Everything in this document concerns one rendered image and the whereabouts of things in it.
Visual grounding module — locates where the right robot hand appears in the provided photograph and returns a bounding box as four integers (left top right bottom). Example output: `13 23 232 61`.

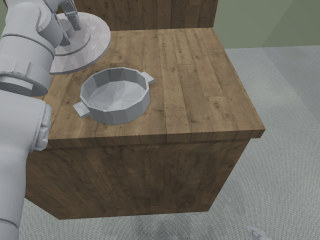
245 226 272 240

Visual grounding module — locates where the knob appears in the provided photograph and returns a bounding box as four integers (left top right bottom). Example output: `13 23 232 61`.
59 19 75 39

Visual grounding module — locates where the left robot upper arm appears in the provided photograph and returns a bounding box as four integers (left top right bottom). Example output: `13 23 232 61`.
0 90 52 240

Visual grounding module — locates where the pot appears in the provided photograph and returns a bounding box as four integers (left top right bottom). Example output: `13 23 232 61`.
73 67 155 125

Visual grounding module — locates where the table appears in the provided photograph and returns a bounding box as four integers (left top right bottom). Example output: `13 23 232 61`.
3 0 266 220

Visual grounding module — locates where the lid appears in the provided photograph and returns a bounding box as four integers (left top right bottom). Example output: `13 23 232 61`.
49 12 112 75

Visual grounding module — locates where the left robot hand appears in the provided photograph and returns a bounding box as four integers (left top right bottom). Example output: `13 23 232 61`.
54 0 81 47

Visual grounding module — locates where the left robot forearm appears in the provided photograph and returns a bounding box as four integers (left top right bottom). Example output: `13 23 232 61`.
0 0 63 97

